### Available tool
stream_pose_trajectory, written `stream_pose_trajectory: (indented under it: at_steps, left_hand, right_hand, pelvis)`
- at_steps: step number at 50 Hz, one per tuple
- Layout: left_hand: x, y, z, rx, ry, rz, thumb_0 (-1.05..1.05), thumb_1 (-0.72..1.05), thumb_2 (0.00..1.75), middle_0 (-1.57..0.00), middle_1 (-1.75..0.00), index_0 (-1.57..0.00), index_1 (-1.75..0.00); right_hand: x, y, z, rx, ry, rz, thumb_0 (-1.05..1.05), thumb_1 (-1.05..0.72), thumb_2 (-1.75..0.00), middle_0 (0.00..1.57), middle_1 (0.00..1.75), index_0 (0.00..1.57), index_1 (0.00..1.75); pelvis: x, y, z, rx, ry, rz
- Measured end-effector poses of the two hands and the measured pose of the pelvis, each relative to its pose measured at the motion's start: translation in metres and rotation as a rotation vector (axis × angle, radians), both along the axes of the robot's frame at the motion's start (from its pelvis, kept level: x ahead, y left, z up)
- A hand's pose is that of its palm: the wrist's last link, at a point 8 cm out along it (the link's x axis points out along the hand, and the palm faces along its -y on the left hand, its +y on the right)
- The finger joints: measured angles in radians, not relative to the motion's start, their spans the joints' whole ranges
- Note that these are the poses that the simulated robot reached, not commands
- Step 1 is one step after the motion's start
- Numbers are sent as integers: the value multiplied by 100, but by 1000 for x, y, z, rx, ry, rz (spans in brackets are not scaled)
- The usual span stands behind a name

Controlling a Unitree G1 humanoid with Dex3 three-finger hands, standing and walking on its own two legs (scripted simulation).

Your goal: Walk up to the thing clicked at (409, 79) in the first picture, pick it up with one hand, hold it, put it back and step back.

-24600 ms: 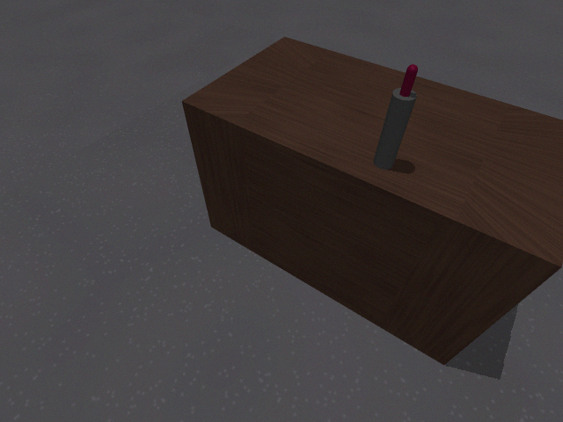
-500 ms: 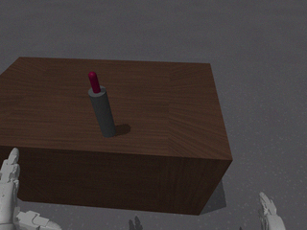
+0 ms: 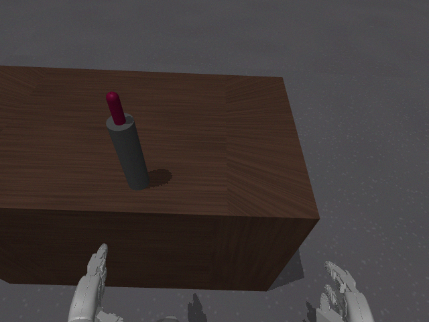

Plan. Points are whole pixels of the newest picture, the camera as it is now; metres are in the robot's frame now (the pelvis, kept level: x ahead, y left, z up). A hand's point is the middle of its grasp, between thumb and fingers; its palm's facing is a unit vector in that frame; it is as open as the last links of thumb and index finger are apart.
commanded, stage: home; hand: left
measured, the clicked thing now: (127, 145) +0.45 +0.21 +0.06
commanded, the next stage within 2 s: none
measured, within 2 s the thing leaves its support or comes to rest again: neither
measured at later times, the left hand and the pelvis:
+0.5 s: hand (123, 305) +0.17 +0.17 -0.05, palm faces +0.11 -0.97 -0.23, open 17.7 cm; pelvis -0.01 -0.01 -0.01, yaw +0 degrees
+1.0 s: hand (123, 310) +0.16 +0.17 -0.05, palm faces +0.12 -0.96 -0.23, open 17.6 cm; pelvis -0.01 -0.01 -0.01, yaw +0 degrees
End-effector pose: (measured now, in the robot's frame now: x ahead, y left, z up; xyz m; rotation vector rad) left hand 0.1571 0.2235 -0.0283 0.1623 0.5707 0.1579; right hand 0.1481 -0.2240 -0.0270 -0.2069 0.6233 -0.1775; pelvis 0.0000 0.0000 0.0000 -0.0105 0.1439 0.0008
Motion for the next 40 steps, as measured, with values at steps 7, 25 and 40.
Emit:
stream_pose_trajectory:
  at_steps: [7, 25, 40]
  left_hand:
    - [-5, 6, 8, 45, 10, 9, -1, -59, 3, -5, -4, -5, -4]
    - [-11, -5, 5, 32, -1, 9, -1, -58, 3, -5, -4, -5, -4]
    - [-20, -5, 3, 40, -2, 14, -1, -57, 4, -5, -5, -5, -4]
  right_hand:
    - [5, -1, -3, 34, -7, -3, 1, -89, -90, 20, 30, 20, 30]
    - [-5, -10, -2, 15, 5, -3, 1, -90, -91, 20, 30, 20, 30]
    - [-8, -10, 1, 14, -10, -2, 1, -90, -91, 20, 30, 20, 30]
  pelvis:
    - [2, 0, -1, 5, 3, -5]
    - [-6, -8, -5, 10, 9, 0]
    - [-10, -8, -8, 12, 13, -1]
